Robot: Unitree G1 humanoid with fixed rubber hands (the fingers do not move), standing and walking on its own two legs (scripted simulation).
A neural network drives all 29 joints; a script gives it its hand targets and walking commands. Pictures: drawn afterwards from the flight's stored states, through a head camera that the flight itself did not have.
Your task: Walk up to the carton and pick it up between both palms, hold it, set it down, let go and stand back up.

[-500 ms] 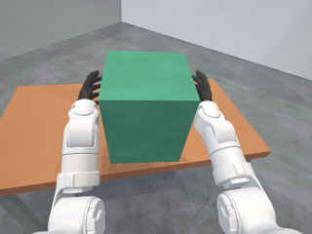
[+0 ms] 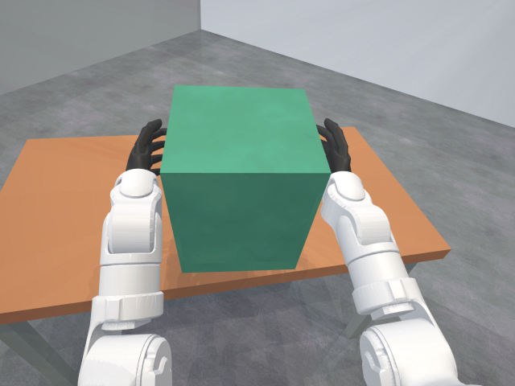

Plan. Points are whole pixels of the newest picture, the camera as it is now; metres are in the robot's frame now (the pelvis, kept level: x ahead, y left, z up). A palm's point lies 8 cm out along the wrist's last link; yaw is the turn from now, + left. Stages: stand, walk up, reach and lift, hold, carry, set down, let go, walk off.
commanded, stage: hold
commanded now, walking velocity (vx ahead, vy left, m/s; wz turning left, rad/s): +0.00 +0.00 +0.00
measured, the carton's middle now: (240, 185) +0.38 +0.01 +0.14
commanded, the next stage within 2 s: none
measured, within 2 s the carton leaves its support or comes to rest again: neither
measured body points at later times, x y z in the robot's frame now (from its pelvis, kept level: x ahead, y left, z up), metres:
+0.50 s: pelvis +0.00 +0.00 +0.00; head -0.04 +0.03 +0.45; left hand +0.37 +0.15 +0.18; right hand +0.37 -0.14 +0.18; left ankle +0.04 +0.11 -0.75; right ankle +0.00 -0.11 -0.75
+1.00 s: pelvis +0.00 +0.00 +0.00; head -0.04 +0.03 +0.45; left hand +0.37 +0.15 +0.18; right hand +0.38 -0.13 +0.18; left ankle +0.04 +0.11 -0.75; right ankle +0.00 -0.11 -0.75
